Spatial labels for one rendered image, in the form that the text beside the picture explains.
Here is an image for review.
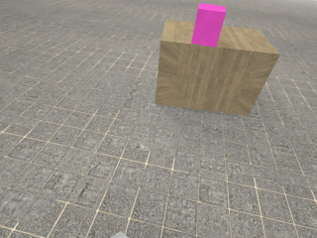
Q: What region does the pedestal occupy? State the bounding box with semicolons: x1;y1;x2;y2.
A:
155;19;280;116

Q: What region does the carton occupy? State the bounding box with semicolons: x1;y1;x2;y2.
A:
191;3;226;48

